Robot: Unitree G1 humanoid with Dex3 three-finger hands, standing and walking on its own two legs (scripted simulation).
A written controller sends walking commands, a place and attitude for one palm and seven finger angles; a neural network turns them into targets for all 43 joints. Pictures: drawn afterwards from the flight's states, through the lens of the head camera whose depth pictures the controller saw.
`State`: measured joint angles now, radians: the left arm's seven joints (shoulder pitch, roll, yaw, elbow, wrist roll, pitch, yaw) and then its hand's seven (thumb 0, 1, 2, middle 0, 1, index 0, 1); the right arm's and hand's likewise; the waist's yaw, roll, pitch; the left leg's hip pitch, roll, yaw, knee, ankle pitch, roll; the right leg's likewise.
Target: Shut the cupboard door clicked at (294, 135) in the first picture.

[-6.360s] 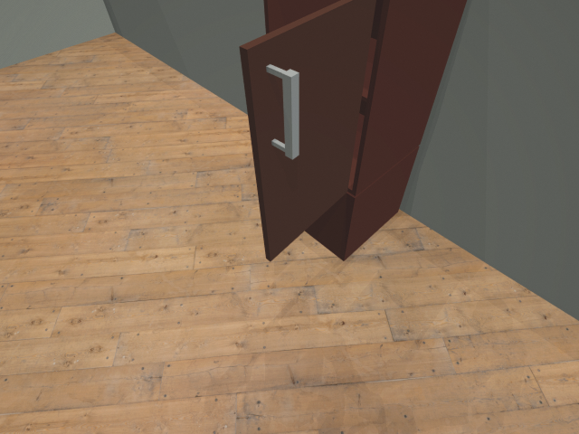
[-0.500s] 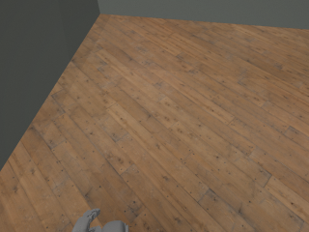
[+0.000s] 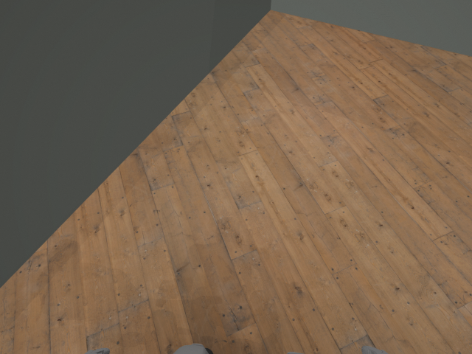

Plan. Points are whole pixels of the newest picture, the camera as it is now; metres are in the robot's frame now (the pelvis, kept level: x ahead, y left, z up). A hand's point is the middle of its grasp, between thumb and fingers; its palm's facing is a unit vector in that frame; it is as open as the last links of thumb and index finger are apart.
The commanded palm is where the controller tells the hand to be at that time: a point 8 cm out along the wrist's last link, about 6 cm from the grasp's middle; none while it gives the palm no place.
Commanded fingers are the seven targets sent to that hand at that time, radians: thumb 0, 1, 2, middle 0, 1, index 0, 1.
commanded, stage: walk to a spot facing it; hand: left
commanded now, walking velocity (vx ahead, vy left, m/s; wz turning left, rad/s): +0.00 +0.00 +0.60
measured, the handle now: out of the picture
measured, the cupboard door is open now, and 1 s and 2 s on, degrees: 94 94 94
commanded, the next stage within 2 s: none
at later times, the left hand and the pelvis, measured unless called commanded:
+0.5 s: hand out of the picture -0.01 +0.20 -0.18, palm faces +0.35 -0.90 -0.26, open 7.4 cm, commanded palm none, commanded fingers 0.00 0.90 0.90 -0.20 -0.30 -0.20 -0.30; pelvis +0.01 -0.02 -0.01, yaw +19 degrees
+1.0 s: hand out of the picture -0.01 +0.13 -0.15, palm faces +0.58 -0.77 -0.25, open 7.4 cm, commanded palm none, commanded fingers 0.00 0.90 0.90 -0.20 -0.30 -0.20 -0.30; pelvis +0.04 -0.07 +0.01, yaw +38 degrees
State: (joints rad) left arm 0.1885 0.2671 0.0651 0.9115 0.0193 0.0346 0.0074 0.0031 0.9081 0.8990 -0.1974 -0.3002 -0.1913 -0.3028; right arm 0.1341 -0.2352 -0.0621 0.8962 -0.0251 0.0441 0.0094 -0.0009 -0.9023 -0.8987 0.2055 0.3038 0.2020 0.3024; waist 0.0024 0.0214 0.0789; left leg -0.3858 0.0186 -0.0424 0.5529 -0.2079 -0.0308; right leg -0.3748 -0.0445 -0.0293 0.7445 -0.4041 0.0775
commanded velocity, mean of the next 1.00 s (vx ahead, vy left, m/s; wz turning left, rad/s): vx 0.00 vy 0.00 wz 0.60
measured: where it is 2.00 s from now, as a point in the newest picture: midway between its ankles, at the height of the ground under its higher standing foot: outside the picture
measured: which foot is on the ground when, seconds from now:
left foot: down 0.00-0.02, up 0.04-0.38, down 0.40-0.74, up 0.76-1.00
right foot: up 0.00-0.00, down 0.02-0.40, up 0.42-0.72, down 0.74-1.00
